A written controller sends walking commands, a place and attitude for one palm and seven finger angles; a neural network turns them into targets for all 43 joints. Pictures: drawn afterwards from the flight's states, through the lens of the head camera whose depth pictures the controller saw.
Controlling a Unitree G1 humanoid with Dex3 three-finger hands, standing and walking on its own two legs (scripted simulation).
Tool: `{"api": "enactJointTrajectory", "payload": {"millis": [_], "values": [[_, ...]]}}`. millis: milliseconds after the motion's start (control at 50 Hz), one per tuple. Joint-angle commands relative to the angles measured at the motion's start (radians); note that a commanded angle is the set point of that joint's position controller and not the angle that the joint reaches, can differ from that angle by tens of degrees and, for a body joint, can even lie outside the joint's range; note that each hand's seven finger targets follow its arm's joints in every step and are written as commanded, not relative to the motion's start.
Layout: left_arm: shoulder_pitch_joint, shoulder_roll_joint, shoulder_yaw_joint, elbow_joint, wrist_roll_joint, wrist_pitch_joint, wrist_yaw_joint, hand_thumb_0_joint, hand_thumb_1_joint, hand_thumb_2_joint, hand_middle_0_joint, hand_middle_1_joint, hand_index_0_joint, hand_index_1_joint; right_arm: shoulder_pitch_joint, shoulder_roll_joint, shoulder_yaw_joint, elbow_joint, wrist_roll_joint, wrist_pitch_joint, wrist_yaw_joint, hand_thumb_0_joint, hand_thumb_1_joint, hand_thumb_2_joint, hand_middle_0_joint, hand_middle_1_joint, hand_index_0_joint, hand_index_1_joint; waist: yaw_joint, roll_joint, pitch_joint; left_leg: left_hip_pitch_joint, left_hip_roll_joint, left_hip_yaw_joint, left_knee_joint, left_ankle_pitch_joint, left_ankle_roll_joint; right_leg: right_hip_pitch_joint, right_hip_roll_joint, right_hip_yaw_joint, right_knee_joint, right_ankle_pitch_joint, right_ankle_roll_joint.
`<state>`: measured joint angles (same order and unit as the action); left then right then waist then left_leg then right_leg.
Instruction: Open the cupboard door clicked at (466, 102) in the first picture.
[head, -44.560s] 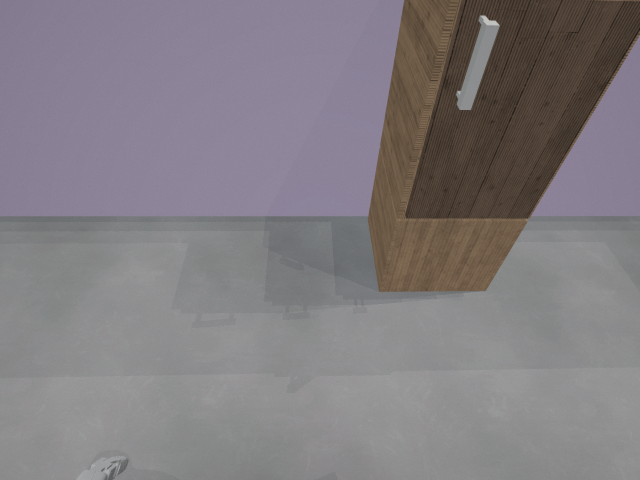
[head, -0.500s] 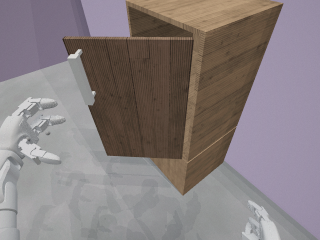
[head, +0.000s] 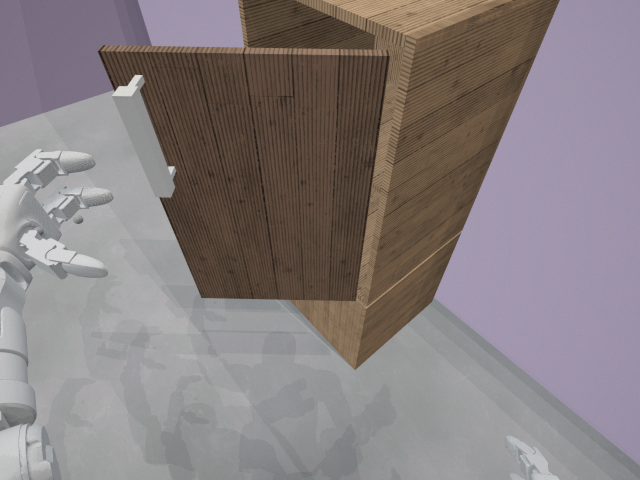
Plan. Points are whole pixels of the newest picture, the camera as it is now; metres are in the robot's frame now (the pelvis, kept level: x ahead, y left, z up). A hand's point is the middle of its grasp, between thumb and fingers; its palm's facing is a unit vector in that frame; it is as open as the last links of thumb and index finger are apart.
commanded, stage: move the hooked fingers beside the handle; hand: left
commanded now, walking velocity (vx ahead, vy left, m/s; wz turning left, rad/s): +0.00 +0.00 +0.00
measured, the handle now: (152, 139) +0.54 +0.28 +0.14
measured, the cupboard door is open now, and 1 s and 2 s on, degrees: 48 48 48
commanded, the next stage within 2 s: none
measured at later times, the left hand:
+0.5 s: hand (90, 182) +0.42 +0.31 +0.16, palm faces +0.05 -1.00 +0.00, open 14.0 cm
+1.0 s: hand (83, 155) +0.47 +0.33 +0.16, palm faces +0.07 -1.00 +0.02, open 14.0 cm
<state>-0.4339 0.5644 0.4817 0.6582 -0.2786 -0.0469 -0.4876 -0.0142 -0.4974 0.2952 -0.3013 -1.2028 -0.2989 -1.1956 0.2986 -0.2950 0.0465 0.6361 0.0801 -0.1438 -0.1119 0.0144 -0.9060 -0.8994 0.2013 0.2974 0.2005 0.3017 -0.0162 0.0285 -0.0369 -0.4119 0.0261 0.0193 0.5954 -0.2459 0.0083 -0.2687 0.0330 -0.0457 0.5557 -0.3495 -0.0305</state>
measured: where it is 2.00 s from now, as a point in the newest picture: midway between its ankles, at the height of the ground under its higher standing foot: outside the picture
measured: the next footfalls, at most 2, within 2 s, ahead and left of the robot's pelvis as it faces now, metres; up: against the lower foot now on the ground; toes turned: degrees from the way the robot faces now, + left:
none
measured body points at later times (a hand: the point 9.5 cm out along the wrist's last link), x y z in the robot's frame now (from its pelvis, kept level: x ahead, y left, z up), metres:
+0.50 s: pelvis +0.00 +0.02 +0.00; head +0.04 +0.03 +0.45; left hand +0.41 +0.36 +0.16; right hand +0.08 -0.26 -0.10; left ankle +0.04 +0.11 -0.73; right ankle -0.04 -0.10 -0.73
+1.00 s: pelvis +0.00 +0.01 -0.01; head +0.09 +0.03 +0.43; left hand +0.46 +0.39 +0.16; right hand +0.00 -0.29 -0.11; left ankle +0.04 +0.11 -0.73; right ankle -0.04 -0.10 -0.73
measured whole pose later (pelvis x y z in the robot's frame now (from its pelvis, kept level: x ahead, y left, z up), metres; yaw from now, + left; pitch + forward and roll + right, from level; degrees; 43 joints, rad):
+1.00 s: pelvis +0.00 +0.01 -0.01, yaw -1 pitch +14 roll -3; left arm -0.97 0.92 0.55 1.32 -0.13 -0.18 -0.59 -0.01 -0.50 0.30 -0.30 -1.20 -0.30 -1.20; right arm 0.41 -0.34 0.04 0.66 0.06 0.03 -0.10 0.01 -0.91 -0.90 0.20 0.30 0.20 0.30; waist -0.14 0.00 -0.07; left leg -0.69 0.05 0.02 0.73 -0.29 0.02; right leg -0.53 0.05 -0.05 0.65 -0.37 -0.02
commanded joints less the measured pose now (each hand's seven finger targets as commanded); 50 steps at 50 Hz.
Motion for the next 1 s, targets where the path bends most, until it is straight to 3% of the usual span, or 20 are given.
{"api": "enactJointTrajectory", "payload": {"millis": [0,20,40,60,120,140,220,240,340,400,420,480,520,540,600,660,780,840,960,980], "values": [[-0.399,0.325,0.058,-0.182,-0.022,-0.085,-0.008,0.0,-0.5,0.3,-0.3,-1.2,-0.3,-1.2,-0.027,-0.145,-0.06,-0.13,-0.001,-0.046,-0.009,0.0,-0.9,-0.9,0.2,0.3,0.2,0.3,-0.006,0.089,-0.284,0.313,-0.023,-0.049,-0.039,0.221,0.041,-0.109,-0.002,0.016,-0.076,0.308,0.011],[-0.389,0.314,0.051,-0.146,-0.031,-0.076,-0.013,0.0,-0.5,0.3,-0.3,-1.2,-0.3,-1.2,-0.019,-0.146,-0.059,-0.132,0.001,-0.039,-0.008,0.0,-0.9,-0.9,0.2,0.3,0.2,0.3,-0.005,0.06,-0.267,0.299,-0.023,-0.046,-0.037,0.228,0.042,-0.104,0.0,0.014,-0.078,0.315,0.009],[-0.387,0.356,0.088,-0.119,-0.026,-0.069,-0.012,0.0,-0.5,0.3,-0.3,-1.2,-0.3,-1.2,-0.015,-0.153,-0.063,-0.129,0.001,-0.035,-0.006,0.0,-0.9,-0.9,0.2,0.3,0.2,0.3,0.001,0.044,-0.264,0.284,-0.021,-0.049,-0.039,0.225,0.042,-0.108,0.0,0.013,-0.074,0.318,0.011],[-0.401,0.335,0.06,-0.103,-0.022,-0.061,-0.016,0.0,-0.5,0.3,-0.3,-1.2,-0.3,-1.2,-0.015,-0.154,-0.061,-0.131,0.003,-0.031,-0.005,0.0,-0.9,-0.9,0.2,0.3,0.2,0.3,-0.004,0.055,-0.244,0.276,-0.022,-0.048,-0.044,0.211,0.041,-0.122,-0.001,0.012,-0.075,0.303,0.011],[-0.444,0.358,0.065,-0.092,-0.01,-0.06,-0.005,0.0,-0.5,0.3,-0.3,-1.2,-0.3,-1.2,0.0,-0.157,-0.062,-0.138,-0.001,-0.018,-0.002,0.0,-0.9,-0.9,0.2,0.3,0.2,0.3,0.001,0.062,-0.26,0.274,-0.021,-0.055,-0.045,0.221,0.038,-0.123,0.0,0.007,-0.071,0.285,0.005],[-0.448,0.373,0.076,-0.091,0.0,-0.064,0.0,0.0,-0.5,0.3,-0.3,-1.2,-0.3,-1.2,-0.001,-0.158,-0.063,-0.139,-0.002,-0.015,0.001,0.0,-0.9,-0.9,0.2,0.3,0.2,0.3,0.004,0.095,-0.269,0.285,-0.019,-0.059,-0.044,0.224,0.035,-0.132,0.002,0.009,-0.065,0.281,0.003],[-0.582,0.359,0.039,-0.059,0.012,-0.104,0.016,0.0,-0.5,0.3,-0.3,-1.2,-0.3,-1.2,0.029,-0.163,-0.064,-0.121,-0.007,-0.001,-0.003,0.0,-0.9,-0.9,0.2,0.3,0.2,0.3,-0.034,0.07,-0.262,0.303,-0.006,-0.076,-0.042,0.198,0.034,-0.186,0.008,0.003,-0.07,0.221,0.002],[-0.615,0.35,0.027,-0.065,0.016,-0.114,0.015,0.0,-0.5,0.3,-0.3,-1.2,-0.3,-1.2,0.032,-0.166,-0.067,-0.118,-0.008,-0.002,-0.003,0.0,-0.9,-0.9,0.2,0.3,0.2,0.3,-0.04,0.101,-0.288,0.329,-0.005,-0.08,-0.04,0.198,0.031,-0.202,0.008,0.003,-0.066,0.217,0.003],[-0.661,0.345,0.005,0.034,0.032,-0.135,0.011,0.0,-0.5,0.3,-0.3,-1.2,-0.3,-1.2,0.06,-0.173,-0.067,-0.093,-0.013,0.01,-0.004,0.0,-0.9,-0.9,0.2,0.3,0.2,0.3,-0.048,0.114,-0.305,0.345,0.0,-0.094,-0.033,0.196,0.026,-0.233,0.006,0.002,-0.063,0.197,0.0],[-0.676,0.381,0.022,0.119,0.044,-0.13,0.004,0.0,-0.5,0.3,-0.3,-1.2,-0.3,-1.2,0.076,-0.181,-0.067,-0.085,-0.014,0.021,-0.002,0.0,-0.9,-0.9,0.2,0.3,0.2,0.3,-0.046,0.091,-0.293,0.301,-0.001,-0.092,-0.033,0.185,0.028,-0.232,0.003,0.003,-0.058,0.197,0.001],[-0.662,0.407,0.045,0.136,0.039,-0.134,0.004,0.0,-0.5,0.3,-0.3,-1.2,-0.3,-1.2,0.087,-0.183,-0.069,-0.087,-0.014,0.028,-0.004,0.0,-0.9,-0.9,0.2,0.3,0.2,0.3,-0.04,0.052,-0.306,0.29,-0.003,-0.086,-0.025,0.211,0.032,-0.204,0.004,0.002,-0.055,0.221,-0.001],[-0.718,0.412,0.026,0.146,0.06,-0.147,0.001,0.0,-0.5,0.3,-0.3,-1.2,-0.3,-1.2,0.092,-0.183,-0.069,-0.087,-0.017,0.039,0.001,0.0,-0.9,-0.9,0.2,0.3,0.2,0.3,-0.051,0.115,-0.314,0.303,-0.001,-0.086,-0.014,0.232,0.028,-0.24,0.004,0.005,-0.044,0.231,0.003],[-0.749,0.457,0.057,0.193,0.056,-0.164,0.002,0.0,-0.5,0.3,-0.3,-1.2,-0.3,-1.2,0.111,-0.188,-0.069,-0.08,-0.019,0.05,0.0,0.0,-0.9,-0.9,0.2,0.3,0.2,0.3,-0.06,0.051,-0.299,0.257,-0.002,-0.077,-0.004,0.216,0.036,-0.227,0.007,0.008,-0.047,0.229,0.005],[-0.757,0.5,0.088,0.211,0.061,-0.172,-0.001,0.0,-0.5,0.3,-0.3,-1.2,-0.3,-1.2,0.114,-0.196,-0.072,-0.077,-0.018,0.055,-0.001,0.0,-0.9,-0.9,0.2,0.3,0.2,0.3,-0.057,0.057,-0.312,0.251,-0.004,-0.074,0.002,0.217,0.037,-0.226,0.008,0.015,-0.041,0.242,0.007],[-0.801,0.526,0.088,0.237,0.079,-0.194,-0.014,0.0,-0.5,0.3,-0.3,-1.2,-0.3,-1.2,0.132,-0.198,-0.073,-0.073,-0.021,0.065,0.001,0.0,-0.9,-0.9,0.2,0.3,0.2,0.3,-0.064,0.106,-0.344,0.257,-0.007,-0.073,0.015,0.233,0.036,-0.238,0.007,0.018,-0.027,0.252,0.008],[-0.797,0.594,0.124,0.301,0.089,-0.202,-0.034,0.0,-0.5,0.3,-0.3,-1.2,-0.3,-1.2,0.151,-0.206,-0.074,-0.065,-0.02,0.084,0.001,0.0,-0.9,-0.9,0.2,0.3,0.2,0.3,-0.068,0.086,-0.361,0.217,-0.009,-0.06,0.04,0.246,0.043,-0.223,0.009,0.03,-0.018,0.29,0.015],[-0.86,0.597,0.078,0.377,0.098,-0.193,-0.088,0.0,-0.5,0.3,-0.3,-1.2,-0.3,-1.2,0.183,-0.215,-0.076,-0.054,-0.017,0.115,0.0,0.0,-0.9,-0.9,0.2,0.3,0.2,0.3,-0.101,0.114,-0.34,0.176,-0.012,-0.048,0.069,0.236,0.05,-0.283,0.013,0.037,-0.015,0.285,0.022],[-0.894,0.639,0.098,0.406,0.093,-0.195,-0.101,0.0,-0.5,0.3,-0.3,-1.2,-0.3,-1.2,0.202,-0.223,-0.076,-0.05,-0.017,0.132,-0.003,0.0,-0.9,-0.9,0.2,0.3,0.2,0.3,-0.11,0.083,-0.358,0.149,-0.01,-0.051,0.081,0.238,0.052,-0.282,0.017,0.039,-0.005,0.293,0.026],[-0.961,0.708,0.095,0.48,0.13,-0.184,-0.109,0.0,-0.5,0.3,-0.3,-1.2,-0.3,-1.2,0.231,-0.23,-0.069,-0.043,-0.017,0.16,-0.006,0.0,-0.9,-0.9,0.2,0.3,0.2,0.3,-0.135,0.112,-0.36,0.096,-0.006,-0.049,0.115,0.216,0.056,-0.326,0.017,0.048,0.008,0.271,0.035],[-0.954,0.736,0.117,0.468,0.137,-0.188,-0.107,0.0,-0.5,0.3,-0.3,-1.2,-0.3,-1.2,0.239,-0.231,-0.072,-0.044,-0.02,0.165,-0.005,0.0,-0.9,-0.9,0.2,0.3,0.2,0.3,-0.122,0.137,-0.391,0.103,-0.007,-0.051,0.122,0.227,0.054,-0.321,0.017,0.049,0.016,0.271,0.033]]}}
